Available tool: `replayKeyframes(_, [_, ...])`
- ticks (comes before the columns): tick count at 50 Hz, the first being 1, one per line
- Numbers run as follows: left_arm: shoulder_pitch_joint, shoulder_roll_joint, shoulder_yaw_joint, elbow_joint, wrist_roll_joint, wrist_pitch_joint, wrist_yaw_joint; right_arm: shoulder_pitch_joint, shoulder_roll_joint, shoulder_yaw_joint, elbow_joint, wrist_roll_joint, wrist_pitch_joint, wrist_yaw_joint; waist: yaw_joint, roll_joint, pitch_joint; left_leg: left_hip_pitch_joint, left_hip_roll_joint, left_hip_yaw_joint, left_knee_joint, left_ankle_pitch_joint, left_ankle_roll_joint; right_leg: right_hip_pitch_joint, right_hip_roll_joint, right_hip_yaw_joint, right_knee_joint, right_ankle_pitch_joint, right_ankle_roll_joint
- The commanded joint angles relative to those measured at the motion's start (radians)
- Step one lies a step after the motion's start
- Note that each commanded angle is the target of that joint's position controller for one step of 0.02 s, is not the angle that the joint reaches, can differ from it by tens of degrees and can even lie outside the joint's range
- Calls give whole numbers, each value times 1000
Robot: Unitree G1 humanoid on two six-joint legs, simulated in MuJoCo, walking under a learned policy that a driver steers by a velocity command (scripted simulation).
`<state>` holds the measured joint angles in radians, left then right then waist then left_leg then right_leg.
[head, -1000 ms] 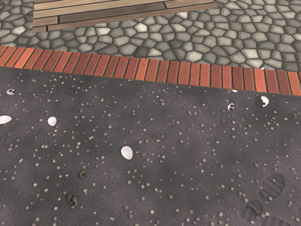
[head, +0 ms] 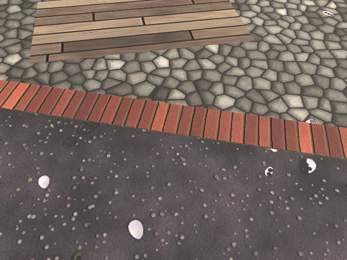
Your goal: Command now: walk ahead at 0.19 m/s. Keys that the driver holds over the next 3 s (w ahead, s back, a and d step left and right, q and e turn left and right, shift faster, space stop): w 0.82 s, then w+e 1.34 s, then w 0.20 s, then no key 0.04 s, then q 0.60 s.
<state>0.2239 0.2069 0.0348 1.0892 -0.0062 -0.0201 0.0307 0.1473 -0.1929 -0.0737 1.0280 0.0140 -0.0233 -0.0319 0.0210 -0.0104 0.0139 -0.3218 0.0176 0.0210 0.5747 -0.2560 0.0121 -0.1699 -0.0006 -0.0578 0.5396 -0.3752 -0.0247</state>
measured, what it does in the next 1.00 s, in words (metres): walks ahead: left foot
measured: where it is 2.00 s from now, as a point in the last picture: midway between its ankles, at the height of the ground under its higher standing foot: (226, 157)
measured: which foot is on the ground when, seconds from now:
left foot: down 0.00-0.18, up 0.20-0.54, down 0.56-1.00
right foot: down 0.00-0.56, up 0.58-1.00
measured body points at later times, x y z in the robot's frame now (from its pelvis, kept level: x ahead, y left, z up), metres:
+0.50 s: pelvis +0.16 +0.00 +0.00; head +0.20 -0.02 +0.44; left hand +0.04 +0.23 -0.13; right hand +0.42 -0.21 -0.09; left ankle +0.36 +0.11 -0.70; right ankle -0.04 -0.11 -0.73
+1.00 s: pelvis +0.42 +0.01 +0.01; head +0.44 +0.01 +0.46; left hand +0.60 +0.26 -0.10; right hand +0.41 -0.25 -0.13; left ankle +0.36 +0.11 -0.73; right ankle +0.61 -0.17 -0.67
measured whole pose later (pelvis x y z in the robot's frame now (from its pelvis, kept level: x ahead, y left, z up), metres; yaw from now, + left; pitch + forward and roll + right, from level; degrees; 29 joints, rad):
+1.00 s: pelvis +0.42 +0.01 +0.01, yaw -3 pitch +1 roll +2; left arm 0.10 0.25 0.07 0.90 -0.02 -0.07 0.00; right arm 0.33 -0.25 -0.05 1.01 0.00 -0.10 -0.01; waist -0.06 -0.02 -0.01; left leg 0.01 -0.07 0.10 0.18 -0.21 0.05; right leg -0.70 -0.13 0.04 0.70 0.09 -0.02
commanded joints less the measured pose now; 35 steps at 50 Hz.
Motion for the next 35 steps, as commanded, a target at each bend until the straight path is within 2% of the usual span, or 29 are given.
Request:
replayKeyframes(1, [30,76,16,-34,-15,-22,0,77,-135,-31,-14,16,-21,-3,-29,80,50,107,107,-179,-140,-334,137,-241,-18,21,-19,-225,-70])
replayKeyframes(2, [24,63,13,-43,-17,-36,-3,96,-147,-33,-12,19,-33,0,-32,109,69,115,152,-253,-171,-357,165,-279,-16,16,30,-204,-76])
replayKeyframes(4, [22,44,11,-54,-13,-61,-15,144,-176,-42,-5,15,-55,6,-33,169,43,172,251,-431,-221,-281,230,-318,5,3,144,-100,-84])
replayKeyframes(5, [30,45,11,-55,-10,-67,-21,150,-179,-42,-8,10,-63,8,-28,160,19,176,274,-474,-217,-225,243,-303,6,13,161,-76,-94])
replayKeyframes(6, [58,44,12,-48,-10,-72,-26,122,-177,-40,-23,10,-68,10,-7,144,3,154,274,-465,-198,-185,236,-269,-1,28,145,-67,-105])
replayKeyframes(7, [109,44,12,-31,-11,-75,-29,51,-169,-37,-50,15,-68,13,32,121,-1,75,249,-404,-166,-127,208,-172,-13,48,68,-43,-122])
replayKeyframes(8, [206,59,19,5,-15,-79,-29,-70,-148,-29,-93,22,-67,18,96,66,7,-67,175,-260,-63,-25,153,-17,-49,107,-58,-10,-143])
replayKeyframes(9, [337,143,46,58,-27,-80,-23,-168,-85,-14,-140,22,-79,24,136,-116,0,-291,31,-22,216,115,58,210,-164,310,-187,106,-182])
replayKeyframes(10, [387,220,62,64,-20,-83,-29,-174,-89,-13,-162,17,-98,27,138,-285,31,-567,-49,55,428,-136,15,391,-335,582,-256,330,-248])
replayKeyframes(11, [371,161,41,51,-1,-88,-32,-169,-117,-20,-149,15,-104,32,114,-179,54,-691,-11,-17,585,-300,25,431,-377,609,-221,457,-267])
replayKeyframes(12, [353,132,30,39,6,-92,-34,-147,-95,-15,-141,23,-106,41,84,-110,62,-768,20,-51,688,-254,42,469,-367,549,-189,553,-252])
replayKeyframes(14, [323,110,14,24,-1,-85,-39,-144,-74,-9,-138,23,-104,50,56,-40,75,-812,70,-38,692,-127,56,451,-330,410,-215,616,-205])
replayKeyframes(16, [294,71,-4,6,5,-70,-32,-165,-66,-5,-156,19,-98,58,36,-60,85,-693,82,2,578,-19,43,332,-263,297,-292,597,-166])
replayKeyframes(17, [261,70,-8,-13,9,-65,-25,-193,-57,2,-173,17,-93,62,30,-67,99,-603,71,27,473,59,29,241,-226,241,-330,584,-155])
replayKeyframes(19, [235,100,-6,-37,14,-63,-10,-286,-20,22,-211,11,-86,67,44,-75,128,-389,25,78,227,215,12,70,-159,142,-403,536,-135])
replayKeyframes(20, [260,127,0,-34,12,-67,-6,-325,-17,26,-227,13,-82,69,53,-85,135,-316,3,97,151,254,13,42,-164,135,-446,528,-139])
replayKeyframes(21, [282,147,7,-27,6,-71,-3,-345,-29,26,-240,16,-79,71,52,-98,142,-281,-7,95,101,269,19,58,-180,134,-464,534,-142])
replayKeyframes(23, [300,156,16,-15,-8,-76,-4,-358,-65,21,-261,24,-75,76,34,-110,143,-266,-11,73,6,278,49,155,-210,118,-441,613,-132])
replayKeyframes(24, [300,159,21,-13,-10,-77,-5,-351,-86,14,-267,24,-76,78,19,-114,123,-243,-20,69,-25,273,66,210,-224,109,-400,732,-121])
replayKeyframes(26, [286,179,34,-15,-5,-67,-5,-261,-134,-7,-253,21,-75,77,-45,-152,29,-118,-56,76,-31,223,100,300,-249,95,-255,1046,-97])
replayKeyframes(27, [269,181,38,-21,1,-56,-5,-130,-170,-27,-217,22,-71,72,-112,-162,-52,38,-81,87,-35,204,126,295,-234,76,-101,1165,-82])
replayKeyframes(28, [242,181,38,-36,6,-51,-8,33,-206,-46,-168,22,-63,64,-188,-152,-135,287,-50,52,-34,223,155,164,-203,68,103,1118,-60])
replayKeyframes(29, [245,130,22,-64,28,-54,-13,210,-280,-62,-130,5,-55,52,-218,13,-283,607,168,-209,5,189,212,-100,-122,42,445,674,-41])
replayKeyframes(30, [382,-23,-13,-57,0,-76,-28,239,-278,-48,-111,-16,-60,65,-117,283,-451,816,391,-723,-182,-58,371,-398,61,146,774,-179,-7])
replayKeyframes(31, [266,86,14,-70,-27,-102,-35,188,-200,-28,-110,-6,-66,68,-147,185,-328,691,343,-748,-290,-156,316,-492,16,229,881,-175,-33])
replayKeyframes(32, [163,132,29,-113,-47,-111,-35,80,-166,-15,-125,2,-76,69,-114,138,-154,507,314,-579,-322,-120,273,-542,-34,180,872,-78,-47])
replayKeyframes(33, [120,132,31,-123,-41,-112,-25,-7,-145,-5,-140,-2,-87,74,-71,28,-81,327,282,-461,-356,-16,251,-485,-88,159,822,18,-50])
replayKeyframes(34, [115,126,43,-123,-26,-102,-15,-48,-126,0,-142,-14,-96,79,-32,10,-46,197,247,-372,-381,53,235,-428,-120,148,772,67,-50])
replayKeyframes(35, [155,106,44,-120,-20,-86,-11,-61,-115,5,-135,-23,-100,81,7,42,-47,123,218,-314,-408,57,226,-363,-148,158,736,93,-52])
